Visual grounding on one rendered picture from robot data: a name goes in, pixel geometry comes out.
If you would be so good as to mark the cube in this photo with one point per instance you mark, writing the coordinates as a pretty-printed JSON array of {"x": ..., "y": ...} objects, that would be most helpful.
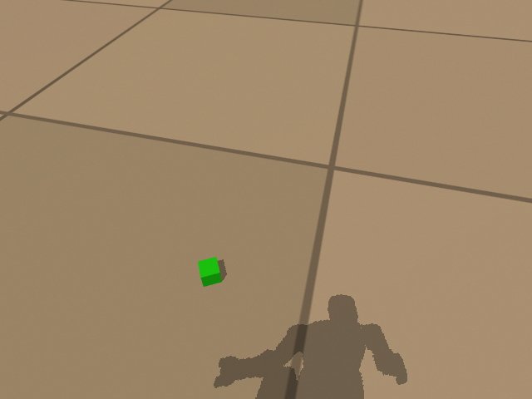
[{"x": 209, "y": 271}]

